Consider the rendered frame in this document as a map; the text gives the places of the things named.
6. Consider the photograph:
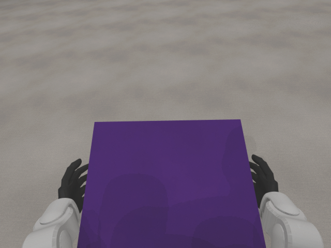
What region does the robot left forearm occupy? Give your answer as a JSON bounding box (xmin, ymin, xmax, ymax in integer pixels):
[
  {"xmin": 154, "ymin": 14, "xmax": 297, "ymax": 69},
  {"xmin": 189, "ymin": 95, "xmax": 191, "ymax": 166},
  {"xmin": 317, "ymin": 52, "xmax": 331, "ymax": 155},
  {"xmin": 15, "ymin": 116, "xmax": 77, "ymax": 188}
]
[{"xmin": 22, "ymin": 198, "xmax": 81, "ymax": 248}]

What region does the carton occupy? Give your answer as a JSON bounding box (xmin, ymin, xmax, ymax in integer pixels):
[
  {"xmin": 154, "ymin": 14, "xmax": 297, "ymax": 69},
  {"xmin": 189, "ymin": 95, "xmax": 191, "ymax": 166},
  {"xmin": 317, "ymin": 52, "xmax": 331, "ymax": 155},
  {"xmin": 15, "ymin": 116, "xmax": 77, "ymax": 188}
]
[{"xmin": 77, "ymin": 119, "xmax": 266, "ymax": 248}]

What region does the robot left hand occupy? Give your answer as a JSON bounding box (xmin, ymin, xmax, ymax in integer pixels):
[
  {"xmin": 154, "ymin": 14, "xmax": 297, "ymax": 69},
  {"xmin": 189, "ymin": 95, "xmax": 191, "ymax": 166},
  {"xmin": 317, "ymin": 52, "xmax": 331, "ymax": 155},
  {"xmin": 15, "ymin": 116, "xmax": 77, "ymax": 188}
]
[{"xmin": 58, "ymin": 159, "xmax": 88, "ymax": 213}]

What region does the robot right forearm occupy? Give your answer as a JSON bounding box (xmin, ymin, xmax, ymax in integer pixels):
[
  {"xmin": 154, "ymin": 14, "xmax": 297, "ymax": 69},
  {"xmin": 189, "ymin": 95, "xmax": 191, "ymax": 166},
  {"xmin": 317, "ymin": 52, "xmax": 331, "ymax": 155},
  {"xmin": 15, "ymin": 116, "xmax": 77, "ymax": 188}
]
[{"xmin": 259, "ymin": 192, "xmax": 324, "ymax": 248}]

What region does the robot right hand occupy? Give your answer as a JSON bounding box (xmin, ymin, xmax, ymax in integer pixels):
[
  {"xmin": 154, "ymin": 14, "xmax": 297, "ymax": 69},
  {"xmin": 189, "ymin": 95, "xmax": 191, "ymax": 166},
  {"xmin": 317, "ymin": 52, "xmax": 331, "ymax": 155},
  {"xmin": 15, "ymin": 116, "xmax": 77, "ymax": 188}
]
[{"xmin": 249, "ymin": 154, "xmax": 279, "ymax": 208}]

